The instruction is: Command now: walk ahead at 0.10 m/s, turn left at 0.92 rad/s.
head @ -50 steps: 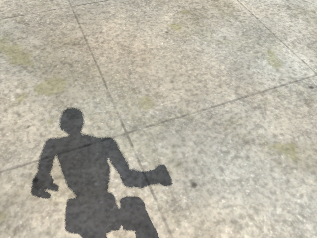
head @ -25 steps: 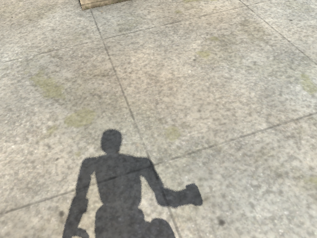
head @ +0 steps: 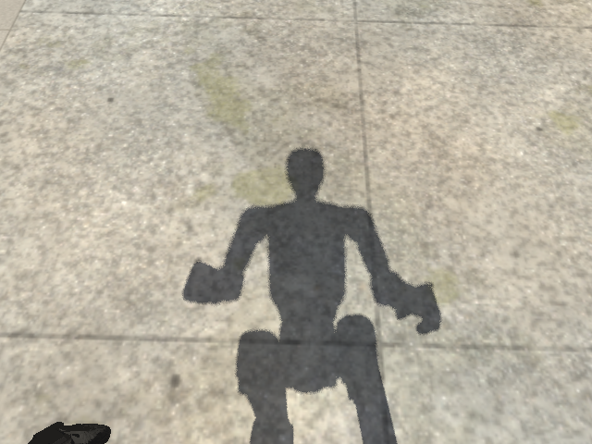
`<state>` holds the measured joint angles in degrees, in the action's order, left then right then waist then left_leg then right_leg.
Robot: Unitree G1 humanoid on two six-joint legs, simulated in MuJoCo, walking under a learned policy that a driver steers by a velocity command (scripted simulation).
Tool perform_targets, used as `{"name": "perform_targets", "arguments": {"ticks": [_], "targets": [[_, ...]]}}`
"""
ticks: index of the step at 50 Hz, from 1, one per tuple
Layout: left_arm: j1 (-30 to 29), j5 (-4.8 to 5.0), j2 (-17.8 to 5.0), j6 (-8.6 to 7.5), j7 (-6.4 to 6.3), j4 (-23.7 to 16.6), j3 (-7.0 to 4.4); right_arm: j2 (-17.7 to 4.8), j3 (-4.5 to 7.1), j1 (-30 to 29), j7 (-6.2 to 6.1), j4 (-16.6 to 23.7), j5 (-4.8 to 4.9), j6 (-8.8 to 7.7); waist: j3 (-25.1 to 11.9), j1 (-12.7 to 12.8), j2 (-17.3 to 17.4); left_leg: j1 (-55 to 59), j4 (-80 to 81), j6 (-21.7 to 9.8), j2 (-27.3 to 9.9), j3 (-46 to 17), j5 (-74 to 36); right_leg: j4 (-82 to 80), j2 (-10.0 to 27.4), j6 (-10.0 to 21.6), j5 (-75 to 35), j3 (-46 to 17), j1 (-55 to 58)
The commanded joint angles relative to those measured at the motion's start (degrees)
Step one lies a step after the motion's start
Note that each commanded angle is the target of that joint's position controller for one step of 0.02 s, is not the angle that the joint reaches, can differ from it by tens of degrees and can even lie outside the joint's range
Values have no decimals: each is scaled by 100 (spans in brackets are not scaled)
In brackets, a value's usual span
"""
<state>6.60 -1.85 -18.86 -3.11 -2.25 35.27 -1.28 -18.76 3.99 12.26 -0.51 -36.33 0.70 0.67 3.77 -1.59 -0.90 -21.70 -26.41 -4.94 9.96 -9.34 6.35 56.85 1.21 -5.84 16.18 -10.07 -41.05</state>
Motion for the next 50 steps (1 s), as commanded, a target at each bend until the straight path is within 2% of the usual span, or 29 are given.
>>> {"name": "perform_targets", "arguments": {"ticks": [1, 3, 6, 8, 9, 10, 11, 12, 13, 14, 15, 17, 19, 23, 25, 26, 27, 28, 29, 30, 31, 32, 33, 35, 38, 42, 47, 48, 50], "targets": [[445, 50, -375, 68, -7, -204, -135, -947, 271, -431, -170, 486, 105, 79, -1179, 321, 502, 20, 504, -689, -1126, -1405, -998, -645, -403, -75, -710, 213, 1077], [190, 98, -394, 57, 31, -254, -145, -931, 263, -400, -227, 475, 107, 149, -1086, 217, 716, 226, 431, -561, -1129, -1599, -324, -1212, -427, -48, -858, 113, 1069], [93, 96, -487, -39, 99, -249, -192, -762, 206, -192, -239, 400, 35, 176, -1156, 66, 989, 604, 37, -505, -1247, -1812, -791, -1921, -373, 27, -804, 103, 1525], [271, 105, -501, -110, 132, -195, -252, -597, 133, -258, -219, 401, 32, 171, -1120, 207, 1076, 760, -356, -363, -1206, -1942, -912, -2820, -292, 229, -1145, 182, 2133], [303, 77, -546, -139, 130, -187, -278, -425, 71, -153, -193, 376, 38, 160, -1053, 214, 866, 597, -703, -168, -989, -1810, -363, -3439, 13, 421, -1853, 122, 2669], [134, -19, -810, -106, 104, -324, -303, -87, -36, 368, -155, 308, -51, 149, -1262, -108, -321, 136, -1858, 139, -429, -1128, 1818, -3545, 1203, 917, -3096, -1023, 3417], [385, -179, -972, -7, 93, -192, -373, -416, 35, 508, -163, 405, 15, 133, -1147, -208, -1564, -765, -2692, 502, 113, -400, 3319, -3737, 2013, 1970, -3516, -2417, 3650], [437, -66, -773, 21, 110, -213, -354, -840, 145, 529, -168, 301, -61, 108, -1162, -65, -1258, -1002, -3648, 740, -237, -394, 3129, -3784, 2108, 2245, -2729, -2840, 3563], [397, 3, -530, 45, 116, -248, -287, -1030, 216, 249, -179, 185, -10, 157, -1009, 93, -720, -1020, -4094, 838, -326, -353, 2734, -3674, 1774, 2031, -2219, -2153, 3377], [295, 42, -440, 88, 116, -265, -253, -901, 212, 168, -209, 79, 5, 239, -923, 84, -399, -969, -4313, 922, -368, -279, 2445, -3646, 1430, 1770, -1726, -1653, 3204], [173, 103, -407, 117, 111, -260, -227, -783, 183, 101, -226, 91, -4, 293, -770, 98, -402, -967, -4408, 984, -409, -228, 2243, -3699, 1288, 1694, -1536, -1387, 3004], [74, 80, -291, 177, 103, -199, -178, -406, 70, 97, -190, 63, 3, 296, -675, 44, -591, -564, -3921, 1051, -464, 157, 1939, -3821, 818, 1534, -1389, -680, 2695], [112, 80, -199, 224, 96, -134, -166, -176, -14, 36, -165, 47, -4, 263, -762, 103, -906, -243, -2888, 1089, -658, 486, 1926, -3835, 649, 1524, -1246, -413, 2880], [474, 124, -434, 304, 90, 34, -258, -196, -28, -126, -96, -30, 13, 189, -854, 365, -1161, 375, -1181, 944, -858, 670, 1749, -3727, 895, 1741, -1185, -683, 3205], [447, 204, -418, 333, 77, 87, -244, -155, -18, 177, -60, -237, 0, 150, -808, 177, -1015, 956, 34, 743, -807, 810, 836, -3594, 854, 1618, -1147, -639, 2979], [689, 225, -288, 309, 92, 203, -196, -109, -34, 212, -48, -306, -69, 133, -727, 169, -863, 1448, 546, 571, -857, 674, 417, -3598, 718, 1411, -1001, -636, 2590], [789, 211, -271, 247, 141, 242, -176, -355, 7, 233, -74, -262, -169, 120, -713, 183, -531, 1942, 422, 375, -1236, 365, 76, -3462, 595, 1118, -788, -538, 2092], [717, 182, -254, 158, 208, 84, -186, -847, 153, 241, -121, -297, -220, 139, -660, 321, 417, 1897, 139, 60, -1707, 54, -178, -3093, 78, 849, -490, -2, 1684], [289, 224, -299, 125, 212, -49, -217, -785, 194, 365, -120, -391, -191, 146, -621, 77, 982, 1394, 445, -261, -1936, -157, 424, -2582, -301, 612, -26, 564, 1744], [87, 273, -453, 143, 204, -128, -286, -758, 195, 235, -139, -355, -202, 135, -342, 13, 1129, 1220, 709, -460, -2249, -443, 435, -2097, -376, 540, 228, 711, 1498], [86, 321, -451, 197, 181, -115, -321, -723, 208, 280, -187, -314, -208, 96, -462, -140, 1317, 1464, 1030, -638, -2546, -733, 1475, -1308, -401, 516, 851, 945, 1101], [-66, 361, -508, 251, 185, -224, -355, -757, 220, 527, -204, -317, -147, -4, -296, -359, 1433, 1685, 1457, -831, -2992, -1269, 2688, -426, -151, 517, 1203, 890, 375], [-73, 380, -482, 289, 191, -288, -388, -744, 207, 598, -215, -356, -76, -140, -44, -335, 1332, 1899, 1696, -878, -3216, -1601, 3401, 202, 102, 549, 1145, 633, -337], [97, 404, -291, 264, 231, -236, -368, -571, 166, 528, -231, -391, 16, -352, 217, -221, 1012, 2473, 1842, -636, -3108, -1314, 3368, 549, 289, 592, 682, 410, -1167], [-4, 379, -194, 154, 332, -277, -346, -512, 168, 605, -195, -428, -69, -495, 113, -329, 778, 2770, 1956, -347, -2851, -241, 2180, 392, 412, 494, -75, 709, -1179], [-184, 386, -61, 182, 473, -521, -255, -764, 259, 537, -79, -456, -75, -550, 202, -299, 756, 2355, 2057, -243, -2800, 839, 1523, -213, 645, 452, -543, 941, -659], [-460, 438, -108, 230, 579, -742, -162, -1013, 374, 603, 67, -610, -8, -500, 582, -241, 573, 2424, 2104, -151, -2930, 1699, 1157, -765, 752, 852, -277, 1334, -402], [-402, 449, -170, 235, 587, -739, -170, -1061, 388, 525, 93, -611, -5, -475, 573, -142, 552, 2372, 1966, -110, -2878, 1919, 671, -897, 650, 988, -132, 1507, -77], [493, 425, -454, 232, 542, -495, -327, -1191, 395, 484, 108, -645, 31, -452, -22, 468, 595, 1871, 603, -82, -2747, 2346, -2476, -1055, -74, 1270, 163, 2030, 1841]]}}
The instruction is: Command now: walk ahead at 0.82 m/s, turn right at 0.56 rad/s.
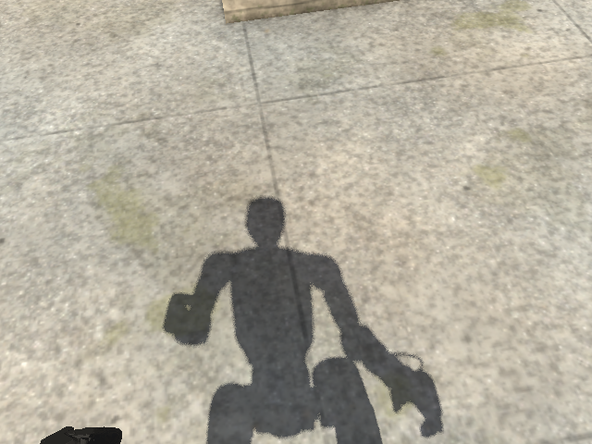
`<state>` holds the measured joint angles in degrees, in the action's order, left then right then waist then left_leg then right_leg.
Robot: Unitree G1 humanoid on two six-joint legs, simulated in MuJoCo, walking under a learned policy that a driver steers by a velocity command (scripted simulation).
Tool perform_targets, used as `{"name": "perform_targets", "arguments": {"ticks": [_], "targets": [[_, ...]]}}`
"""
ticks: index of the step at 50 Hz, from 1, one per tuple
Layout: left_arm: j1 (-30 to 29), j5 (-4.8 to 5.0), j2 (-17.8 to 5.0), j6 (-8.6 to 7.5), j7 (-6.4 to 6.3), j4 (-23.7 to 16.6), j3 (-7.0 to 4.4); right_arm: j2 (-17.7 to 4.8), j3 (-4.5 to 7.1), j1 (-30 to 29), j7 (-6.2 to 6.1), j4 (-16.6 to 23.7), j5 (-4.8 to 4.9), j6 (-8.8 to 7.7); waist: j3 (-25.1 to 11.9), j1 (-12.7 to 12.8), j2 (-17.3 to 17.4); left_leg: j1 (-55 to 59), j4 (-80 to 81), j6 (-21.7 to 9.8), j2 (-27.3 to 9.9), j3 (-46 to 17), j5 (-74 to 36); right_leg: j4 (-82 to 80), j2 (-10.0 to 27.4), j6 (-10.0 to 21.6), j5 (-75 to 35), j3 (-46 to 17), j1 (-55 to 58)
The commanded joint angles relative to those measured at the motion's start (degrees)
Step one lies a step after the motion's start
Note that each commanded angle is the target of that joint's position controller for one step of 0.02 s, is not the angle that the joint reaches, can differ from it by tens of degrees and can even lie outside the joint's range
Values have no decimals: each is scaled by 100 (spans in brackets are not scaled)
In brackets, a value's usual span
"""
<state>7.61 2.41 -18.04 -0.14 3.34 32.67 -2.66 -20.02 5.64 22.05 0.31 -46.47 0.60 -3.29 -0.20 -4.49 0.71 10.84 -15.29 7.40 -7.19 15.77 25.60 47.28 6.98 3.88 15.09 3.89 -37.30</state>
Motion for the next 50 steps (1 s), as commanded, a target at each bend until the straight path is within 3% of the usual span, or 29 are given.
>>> {"name": "perform_targets", "arguments": {"ticks": [1, 2, 3, 4, 5, 6, 7, 8, 11, 14, 17, 20, 23, 25, 26, 27, 28, 29, 30, 31, 33, 35, 37, 39, 40, 41, 43, 46, 50], "targets": [[1699, 32, -878, -70, -66, 165, -419, -980, 147, -515, 22, 344, 34, -86, -363, 1515, 233, -2136, -2029, -1232, -840, -7, -5790, -412, -1128, 529, -76, 740, 3537], [2815, 58, -1414, -19, -173, 544, -642, -617, -3, -545, 5, 463, -94, -177, -677, 1974, -631, -3690, -4132, -844, -503, -203, -3645, -645, -859, 599, -331, -192, 5297], [2438, -46, -2170, -71, -220, 474, -646, 234, -252, 166, 58, 802, -158, -316, -1561, 884, -2738, -5264, -6515, -498, 622, -1017, 854, -2454, 818, 1481, 2030, -4132, 5990], [2178, -152, -1480, -223, -138, 109, -426, -517, -146, -510, 32, 730, 168, -443, -1920, 1277, -1379, -5358, -7002, -619, 545, -2121, 579, -3394, 1283, 1364, 1815, -5018, 5719], [1859, -252, -1250, -338, -74, 161, -348, -739, -76, -1061, -5, 868, 364, -473, -978, 1208, -863, -5743, -6930, -707, 417, -1921, 17, -3326, 1362, 1171, 331, -4315, 5038], [1473, -240, -1201, -392, -57, 190, -326, -573, -141, -1083, -80, 815, 235, -479, -532, 928, -455, -5486, -6528, -762, 125, -1919, -351, -3060, 1224, 1114, -1112, -3521, 4143], [1048, -259, -967, -399, -65, 180, -267, -537, -128, -976, -125, 697, 63, -427, -281, 656, -323, -5099, -6196, -767, -109, -1895, -658, -2830, 947, 1006, -2156, -2669, 3404], [837, -324, -788, -419, -86, 131, -211, -517, -108, -673, -102, 567, 48, -327, -322, 428, -510, -4552, -6007, -802, -247, -1976, -864, -2832, 745, 892, -2920, -2113, 2915], [622, -253, -629, -517, -194, 236, -173, -299, -126, -467, -35, 316, 9, -65, -215, 194, -295, -4246, -5248, -709, -119, -1754, -1289, -3228, 421, 742, -4323, -1207, 2623], [608, -258, -560, -486, -372, 375, -145, -88, -183, -923, 1, 418, -98, -81, -30, 222, -314, -4290, -3956, -600, 201, -1482, -2298, -3404, 0, 454, -4969, -499, 2622], [930, -239, -563, -344, -556, 580, -134, 152, -283, -1701, 163, 573, -109, -216, -26, 583, -342, -4136, -2248, -609, 500, -1269, -3539, -3344, -171, 89, -4675, -224, 3037], [1221, -252, -664, -233, -642, 826, -173, 86, -287, -2041, 336, 672, -74, -286, 4, 727, -422, -4050, -1520, -679, 623, -1344, -3899, -3266, 62, 95, -4292, -428, 3505], [1105, -281, -654, -151, -645, 921, -201, -186, -202, -1680, 381, 570, -149, -338, -63, 509, -505, -3849, -1317, -919, 797, -1366, -3305, -2645, 204, 157, -4841, -672, 3932], [867, -290, -611, -86, -621, 905, -185, -332, -129, -779, 307, 291, -206, -386, -417, 36, -485, -2988, -869, -1117, 924, -1264, -3670, -1476, -13, 22, -5548, -627, 4073], [1097, -376, -538, -106, -573, 837, -157, -613, -82, -536, 238, 283, -297, -412, -946, 78, 7, -1550, -1225, -1547, 326, -1846, -5748, -380, -346, -222, -4575, -699, 3283], [1567, -375, -330, -126, -524, 856, -86, -647, -99, -308, 173, 272, -370, -340, -1733, 148, 982, 40, -1526, -2680, -1046, -3351, -7283, 1763, -950, -713, -750, -774, 1843], [1733, -237, -344, -86, -435, 1035, -82, -131, -247, -205, 137, 185, -318, -259, -2350, 156, 988, 329, -1133, -3188, -1563, -4461, -6840, 2606, -1363, -842, 2463, -1419, 1293], [1315, -90, -698, -20, -402, 972, -169, -158, -239, -802, 106, 331, -124, -188, -1646, 190, 441, -576, -708, -2950, -1369, -4194, -4982, 2731, -1080, -742, 2216, -1647, 1116], [908, -94, -700, 76, -417, 863, -183, -11, -289, -1300, 59, 442, -64, -106, -931, 311, 133, -1439, -389, -2655, -1153, -3779, -3515, 2558, -850, -693, 1979, -1339, 968], [792, -157, -571, 186, -452, 863, -169, 121, -353, -1650, 34, 469, -75, -37, -432, 472, -43, -2300, -52, -2410, -959, -3480, -2419, 2006, -650, -675, 1815, -1186, 1117], [1094, -233, -243, 343, -508, 1005, -101, -18, -303, -2018, 26, 440, -180, 91, -52, 755, 496, -3483, 315, -1961, -323, -2792, -1279, 484, -571, -721, 1651, -751, 2015], [1256, -268, -105, 312, -524, 1168, -46, -113, -252, -1796, -1, 341, -211, 132, -336, 650, 685, -3381, 253, -1988, -256, -2561, -1459, -336, -553, -685, 1230, -609, 2468], [1382, -282, -144, 276, -508, 1334, -69, -188, -230, -1783, -36, 270, -99, 154, -604, 724, 477, -3406, 101, -1867, -245, -2407, -916, -1236, -596, -547, -122, -447, 3043], [1184, -422, -172, 266, -508, 1302, -76, 48, -320, -1649, -49, 141, -102, 161, -478, 700, 356, -3677, -2, -1380, -12, -2255, 298, -1745, -512, -342, -411, -545, 3264], [961, -474, -358, 254, -542, 1163, -88, 147, -360, -1574, -36, 94, -155, 165, -207, 577, 68, -3688, -285, -1076, 213, -2086, 566, -2232, -116, -167, -48, -1045, 2910], [719, -414, -583, 215, -552, 1216, -142, 164, -335, -1490, -39, 119, -159, 186, 54, 261, -629, -2936, -535, -841, 577, -1674, 14, -2501, -99, 1, 1446, -1220, 1725], [389, -413, -180, 37, -535, 1210, -33, 188, -334, -1539, -89, 35, -189, 185, 138, 204, -717, -2064, -1037, -787, 583, -1617, -1013, -2857, -183, -162, 1703, -1188, 1107], [533, -340, -173, -165, -495, 1340, -24, 124, -316, -1364, -143, -185, -137, 190, 47, 260, -414, -2080, -1112, -943, 481, -1722, -1775, -2576, -286, -311, 366, -1027, 1602], [883, -286, -191, -194, -490, 1578, -28, 130, -306, -1434, -135, -386, -77, 188, -196, 414, -192, -2043, -1227, -916, 453, -1733, -2702, -2273, -345, -233, -1104, -894, 2228]]}}
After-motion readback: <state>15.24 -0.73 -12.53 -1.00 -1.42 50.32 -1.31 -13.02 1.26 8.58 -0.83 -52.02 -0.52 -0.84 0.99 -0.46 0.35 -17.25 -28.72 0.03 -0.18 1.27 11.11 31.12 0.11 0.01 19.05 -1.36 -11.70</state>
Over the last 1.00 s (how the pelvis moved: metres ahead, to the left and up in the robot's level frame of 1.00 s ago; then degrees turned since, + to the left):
0.25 -0.11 -0.03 -7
